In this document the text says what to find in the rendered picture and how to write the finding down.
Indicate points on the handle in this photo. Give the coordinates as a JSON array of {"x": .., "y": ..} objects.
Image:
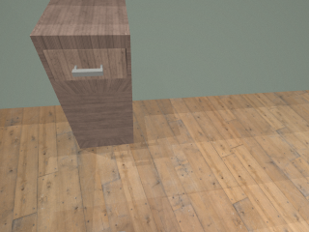
[{"x": 87, "y": 72}]

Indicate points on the drawer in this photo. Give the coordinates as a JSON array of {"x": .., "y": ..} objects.
[{"x": 62, "y": 62}]

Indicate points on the cabinet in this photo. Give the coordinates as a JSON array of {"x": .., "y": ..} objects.
[{"x": 99, "y": 111}]

